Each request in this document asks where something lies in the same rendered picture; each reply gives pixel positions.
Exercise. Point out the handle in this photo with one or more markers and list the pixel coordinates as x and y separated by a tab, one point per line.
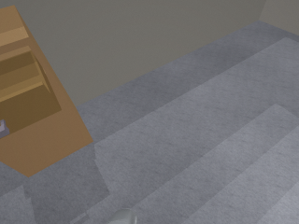
4	130

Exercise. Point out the cabinet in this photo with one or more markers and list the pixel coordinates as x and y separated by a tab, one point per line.
41	144

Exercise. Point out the drawer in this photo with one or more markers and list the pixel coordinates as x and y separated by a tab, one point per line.
26	95

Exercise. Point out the robot left thigh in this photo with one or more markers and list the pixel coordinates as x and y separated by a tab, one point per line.
123	216

